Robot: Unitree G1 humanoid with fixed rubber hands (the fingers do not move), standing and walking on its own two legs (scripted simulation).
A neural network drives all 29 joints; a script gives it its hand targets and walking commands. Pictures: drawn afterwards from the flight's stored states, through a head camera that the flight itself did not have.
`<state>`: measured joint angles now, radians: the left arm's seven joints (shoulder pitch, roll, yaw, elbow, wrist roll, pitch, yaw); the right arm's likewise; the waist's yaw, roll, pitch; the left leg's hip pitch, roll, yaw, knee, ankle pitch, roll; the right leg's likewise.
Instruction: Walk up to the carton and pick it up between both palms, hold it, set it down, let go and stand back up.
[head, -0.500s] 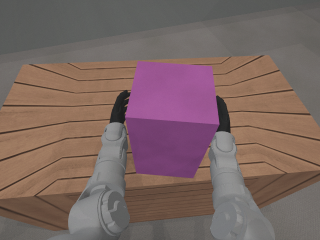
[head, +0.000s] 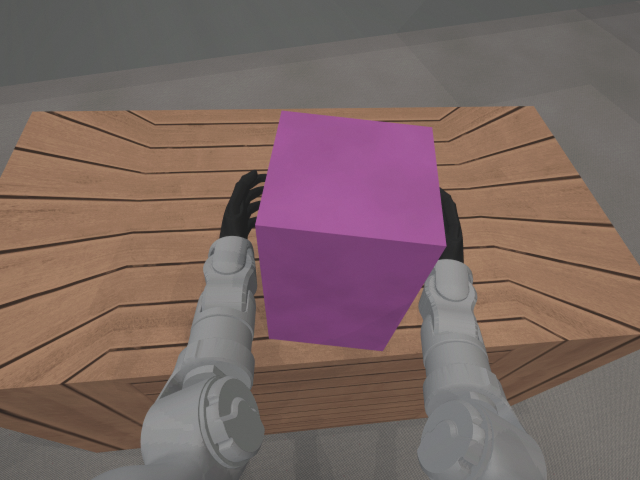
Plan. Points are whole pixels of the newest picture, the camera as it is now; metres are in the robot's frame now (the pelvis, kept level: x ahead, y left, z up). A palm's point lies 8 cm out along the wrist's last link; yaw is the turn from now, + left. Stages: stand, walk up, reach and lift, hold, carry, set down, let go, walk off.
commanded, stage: set down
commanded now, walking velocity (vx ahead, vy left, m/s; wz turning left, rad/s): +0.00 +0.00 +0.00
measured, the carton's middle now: (339, 247) +0.41 +0.00 +0.03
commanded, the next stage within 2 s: none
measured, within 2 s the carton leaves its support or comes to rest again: neither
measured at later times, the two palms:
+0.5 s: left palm (209, 223) +0.43 +0.18 +0.04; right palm (443, 247) +0.42 -0.14 +0.04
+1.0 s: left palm (182, 186) +0.43 +0.20 +0.11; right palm (485, 199) +0.44 -0.16 +0.12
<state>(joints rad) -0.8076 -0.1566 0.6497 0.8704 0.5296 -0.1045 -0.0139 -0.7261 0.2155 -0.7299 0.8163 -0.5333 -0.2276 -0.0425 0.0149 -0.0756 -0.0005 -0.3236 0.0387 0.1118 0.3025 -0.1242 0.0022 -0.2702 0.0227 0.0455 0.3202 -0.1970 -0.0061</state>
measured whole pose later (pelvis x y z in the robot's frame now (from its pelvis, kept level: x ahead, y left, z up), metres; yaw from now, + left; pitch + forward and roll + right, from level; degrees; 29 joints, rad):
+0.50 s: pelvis -0.01 +0.01 -0.02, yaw -1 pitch +19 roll -2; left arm -0.96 0.15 0.21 1.36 0.02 -0.26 0.13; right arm -0.87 -0.09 -0.16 1.22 0.06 -0.21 -0.12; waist 0.01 0.00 -0.21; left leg -0.66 0.07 0.10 0.51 -0.19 0.00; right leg -0.57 0.05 0.03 0.46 -0.22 0.00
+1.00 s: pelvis -0.03 +0.00 -0.02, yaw +2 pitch +18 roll -2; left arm -1.08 0.27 -0.05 1.28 -0.25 -0.07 0.06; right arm -1.06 -0.28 0.07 1.28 0.40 -0.04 -0.08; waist -0.01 -0.02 -0.23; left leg -0.66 0.06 0.05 0.51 -0.15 -0.01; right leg -0.57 0.04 -0.01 0.47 -0.21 -0.01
